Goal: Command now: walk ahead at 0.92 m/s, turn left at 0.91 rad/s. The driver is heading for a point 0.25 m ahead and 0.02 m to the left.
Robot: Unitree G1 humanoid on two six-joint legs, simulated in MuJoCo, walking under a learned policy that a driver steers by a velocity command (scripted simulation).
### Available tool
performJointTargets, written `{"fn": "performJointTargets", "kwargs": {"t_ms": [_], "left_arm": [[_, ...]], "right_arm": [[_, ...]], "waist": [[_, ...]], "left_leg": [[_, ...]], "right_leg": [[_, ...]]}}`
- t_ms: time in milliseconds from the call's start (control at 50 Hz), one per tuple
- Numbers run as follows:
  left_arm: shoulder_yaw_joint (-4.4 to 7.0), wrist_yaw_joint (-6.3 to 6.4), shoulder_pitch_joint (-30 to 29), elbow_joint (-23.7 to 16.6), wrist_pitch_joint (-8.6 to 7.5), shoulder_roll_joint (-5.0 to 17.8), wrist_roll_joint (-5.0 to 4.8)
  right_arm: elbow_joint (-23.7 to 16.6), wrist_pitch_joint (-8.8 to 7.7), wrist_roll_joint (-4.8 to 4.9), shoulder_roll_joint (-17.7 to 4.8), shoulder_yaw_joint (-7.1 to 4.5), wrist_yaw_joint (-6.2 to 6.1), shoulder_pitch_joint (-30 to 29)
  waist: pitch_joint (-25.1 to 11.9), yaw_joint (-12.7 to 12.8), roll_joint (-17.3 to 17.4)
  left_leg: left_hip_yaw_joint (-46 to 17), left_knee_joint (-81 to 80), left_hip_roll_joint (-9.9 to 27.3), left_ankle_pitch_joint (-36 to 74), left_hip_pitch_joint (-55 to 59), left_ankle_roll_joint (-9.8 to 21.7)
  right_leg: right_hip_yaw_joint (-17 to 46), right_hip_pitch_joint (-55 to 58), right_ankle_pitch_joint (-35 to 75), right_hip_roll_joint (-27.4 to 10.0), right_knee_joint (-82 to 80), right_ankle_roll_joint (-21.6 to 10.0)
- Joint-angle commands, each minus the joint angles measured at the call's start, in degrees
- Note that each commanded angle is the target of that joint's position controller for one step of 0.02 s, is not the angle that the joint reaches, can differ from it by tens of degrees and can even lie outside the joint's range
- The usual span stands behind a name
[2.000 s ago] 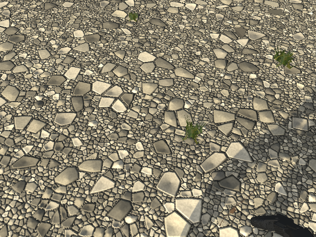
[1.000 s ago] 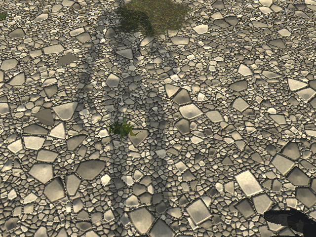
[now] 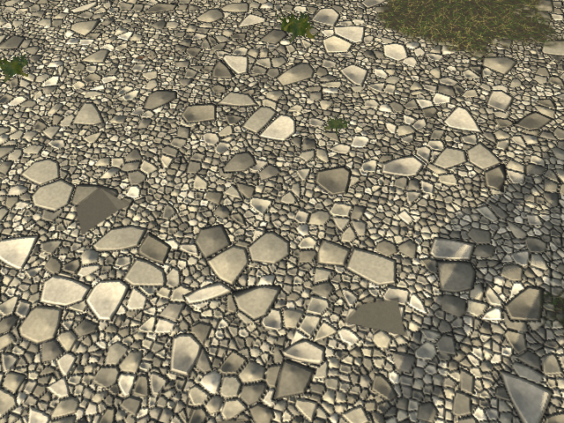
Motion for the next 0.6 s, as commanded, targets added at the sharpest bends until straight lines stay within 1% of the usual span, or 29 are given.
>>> {"fn": "performJointTargets", "kwargs": {"t_ms": [20,40,60,80,100,120,140,160,180,200,220,240,260,280,300,320,340,360,380,400,420,440,460,480,520,540,560,580,600], "left_arm": [[1.42,0.37,-6.8,-10.5,-2.8,10.4,0.38],[1.25,0.51,-4.0,-9.5,-1.59,10.0,0.98],[1.26,0.52,-2.5,-8.8,-0.16,9.6,1.32],[1.13,0.47,-2.8,-9.1,0.75,8.8,1.17],[0.82,0.34,-5.0,-9.7,1.06,7.5,0.98],[0.11,0.06,-6.9,-10.8,1.11,5.3,0.57],[0.61,0.78,-14.5,-12.9,-1.78,4.9,-1.99],[0.04,0.58,-17.3,-13.5,-3.09,3.6,-2.03],[-0.07,0.13,-19.3,-13.6,-3.91,2.5,-1.83],[0.21,-0.4,-21.0,-13.9,-4.37,2.6,-1.84],[0.72,-0.73,-22.0,-14.4,-4.42,3.4,-2.08],[1.3,-0.88,-22.0,-14.8,-4.27,4.5,-1.92],[2.28,-0.87,-19.7,-14.4,-4.1,6.3,-1.67],[3.13,-0.85,-15.5,-13.3,-4.08,7.6,-1.37],[3.85,-0.88,-8.0,-11.1,-4.21,8.6,-1.13],[4.1,-0.78,1.5,-8.8,-4.2,10.7,-0.55],[2.87,-1.39,0.9,-8.3,-3.92,10.0,1.33],[3.36,-1.7,-1.1,-9.7,-3.13,8.8,-0.22],[2.95,-1.48,-6.7,-10.6,-2.26,6.8,-1.24],[2.11,-1.31,-11.9,-10.6,-1.2,5.3,-1.72],[1.32,-1.24,-14.8,-10.6,-0.55,4.1,-1.67],[1.26,-1.29,-16.0,-10.0,-0.18,4.5,-1.04],[1.26,-1.57,-16.8,-9.4,-0.08,4.2,-0.81],[1.32,-1.76,-17.2,-8.8,-0.18,4.0,-0.72],[1.76,-1.59,-16.1,-7.3,-0.29,4.6,-0.7],[2.02,-1.4,-15.3,-6.7,-0.1,5.0,-0.86],[2.24,-1.19,-14.9,-6.4,0.26,5.5,-1.05],[2.38,-1.0,-14.9,-6.2,0.75,6.0,-1.21],[2.46,-0.82,-15.3,-6.1,1.27,6.4,-1.35]], "right_arm": [[0.0,-1.02,0.09,-11.1,-4.08,-2.23,10.3],[-0.5,-2.06,0.21,-9.6,-3.31,-2.64,8.0],[-0.1,-2.92,0.69,-7.8,-2.48,-2.53,7.4],[0.6,-3.67,0.97,-7.2,-2.15,-2.11,7.7],[1.5,-4.31,0.98,-7.1,-2.13,-1.74,7.9],[2.1,-4.56,0.77,-7.6,-2.26,-1.58,7.6],[0.0,-5.23,4.23,-3.6,-1.87,-2.71,4.0],[0.9,-4.94,4.6,-4.2,-1.8,-3.66,5.7],[2.5,-4.38,4.02,-5.1,-2.11,-4.28,9.7],[4.1,-3.83,3.4,-5.6,-2.27,-4.59,13.5],[5.3,-3.36,2.92,-5.5,-2.26,-4.79,15.4],[5.9,-3.04,2.61,-4.7,-2.09,-4.84,16.2],[6.0,-2.85,2.22,-4.0,-2.0,-4.83,15.5],[5.3,-2.72,2.05,-4.2,-2.19,-4.77,13.2],[4.0,-2.63,1.89,-4.2,-2.25,-4.49,9.8],[1.5,-2.66,0.85,-1.6,-1.4,-4.13,7.7],[4.0,-2.51,2.2,2.9,-0.04,-3.24,24.5],[6.5,-1.77,2.52,-2.6,-0.5,-2.53,27.6],[5.1,-0.74,3.03,-5.6,-1.53,-2.5,19.2],[3.5,0.21,2.45,-5.6,-1.79,-3.27,13.1],[2.5,1.1,1.98,-5.4,-2.06,-3.84,9.9],[2.4,1.79,1.93,-4.0,-2.06,-3.91,10.7],[2.8,2.07,1.74,-1.9,-1.71,-4.09,12.3],[3.2,1.88,1.55,0.1,-1.27,-4.26,13.2],[3.0,1.28,0.91,1.6,-0.72,-4.72,11.5],[3.0,1.24,0.68,1.7,-0.57,-4.81,10.3],[3.0,1.43,0.77,1.1,-0.68,-4.84,9.3],[3.1,1.73,0.98,0.1,-0.93,-4.85,8.1],[3.1,1.99,1.09,-0.6,-1.15,-4.83,6.8]], "waist": [[-2.9,-3.1,-6.6],[-0.7,-0.1,-7.9],[0.2,1.5,-8.9],[0.0,2.2,-8.8],[0.3,1.9,-8.4],[-0.4,1.8,-5.3],[-0.9,-1.3,-6.1],[-3.1,-2.6,-5.8],[-4.8,-5.0,-4.4],[-5.9,-7.0,-2.5],[-5.7,-7.4,0.3],[-5.6,-7.0,2.7],[-6.3,-5.0,4.5],[-7.8,-1.5,5.4],[-10.9,3.4,5.2],[-18.1,6.9,-0.8],[-30.2,-1.0,-17.1],[-34.6,0.5,-11.6],[-25.0,1.1,-6.0],[-16.5,-0.9,-0.2],[-10.2,-2.3,0.6],[-7.4,-4.3,-2.2],[-6.5,-5.2,-4.5],[-6.9,-5.8,-5.7],[-9.8,-5.0,-6.8],[-11.5,-4.4,-6.9],[-12.5,-3.8,-7.0],[-12.3,-3.2,-7.2],[-11.1,-2.9,-7.7]], "left_leg": [[-43.0,-30.0,20.8,8.0,30.7,10.8],[-36.3,-28.6,19.5,24.1,23.0,10.1],[-31.6,-28.4,18.6,37.5,16.6,9.4],[-27.4,-28.4,17.2,45.4,12.5,8.4],[-22.7,-28.0,14.0,52.6,10.0,6.5],[-19.0,-27.4,11.6,56.5,8.9,4.9],[-18.8,-26.2,10.3,48.6,7.1,3.3],[-16.6,-25.1,8.3,45.2,8.5,1.7],[-16.2,-24.9,7.7,41.0,10.6,-0.1],[-17.3,-24.9,8.4,37.0,12.7,-1.6],[-18.6,-24.1,9.2,33.7,14.3,-2.7],[-20.2,-22.2,9.7,31.7,16.0,-3.6],[-21.3,-18.7,9.8,33.8,18.3,-4.5],[-21.0,-13.2,9.6,38.3,19.9,-5.9],[-19.1,-3.5,8.1,39.0,19.7,-8.2],[-16.6,15.7,4.9,17.8,12.8,-11.2],[-20.8,36.5,-2.2,-25.6,0.0,-13.9],[-24.6,41.1,1.7,-21.2,-1.3,-14.0],[-21.0,40.2,4.2,-17.7,-3.4,-15.0],[-16.9,36.4,6.6,-13.6,-4.2,-15.3],[-14.5,33.1,7.9,-11.5,-3.4,-15.4],[-12.9,29.1,9.3,-9.3,0.3,-15.3],[-11.5,24.0,10.0,-8.2,3.6,-15.3],[-10.4,18.3,10.4,-7.9,6.1,-15.4],[-9.7,9.6,11.2,-7.5,8.8,-15.7],[-10.1,6.5,12.0,-6.0,10.0,-15.6],[-10.2,4.0,12.4,-4.6,11.0,-15.3],[-10.3,2.0,12.6,-3.2,11.8,-15.0],[-10.1,0.1,12.6,-2.4,12.3,-14.7]], "right_leg": [[5.7,-36.1,1.2,-2.1,2.0,0.2],[5.4,-30.8,0.1,-3.5,-1.6,1.2],[4.6,-26.0,-1.5,-4.3,-5.2,2.2],[3.7,-22.3,-2.5,-4.6,-10.8,2.7],[1.8,-20.0,0.6,-3.8,-16.4,2.4],[0.3,-17.9,5.9,-2.7,-22.7,1.7],[2.0,-18.1,11.6,-1.6,-29.0,2.6],[0.8,-15.6,19.8,0.5,-37.7,2.3],[-0.6,-12.9,29.0,3.3,-44.7,1.9],[-0.9,-10.5,36.3,5.4,-49.0,1.2],[0.1,-9.1,39.7,6.2,-51.5,0.3],[1.2,-7.7,40.5,6.6,-52.9,-0.8],[1.8,-5.7,38.8,7.3,-53.5,-1.8],[1.2,-1.9,38.7,7.6,-55.0,-2.7],[1.0,5.4,44.3,5.8,-56.7,-3.5],[9.4,19.0,66.2,-4.5,-51.2,-6.4],[34.4,34.9,78.6,-23.3,-48.0,-20.6],[41.3,33.2,61.3,-23.0,-51.7,-22.2],[34.2,23.5,46.5,-19.2,-54.9,-20.5],[29.5,12.0,32.6,-15.6,-58.3,-17.7],[25.7,2.1,25.6,-12.4,-61.5,-16.0],[22.6,-5.1,22.0,-9.4,-64.0,-14.3],[18.9,-9.2,22.0,-6.6,-65.3,-13.1],[15.5,-10.8,25.5,-5.0,-65.5,-12.7],[13.5,-9.2,32.7,-5.2,-64.5,-13.7],[13.8,-7.8,31.0,-5.9,-64.3,-14.0],[14.4,-7.2,25.1,-6.5,-64.8,-14.1],[15.2,-7.6,16.2,-6.8,-66.0,-14.0],[16.2,-8.7,7.5,-6.9,-67.2,-13.7]]}}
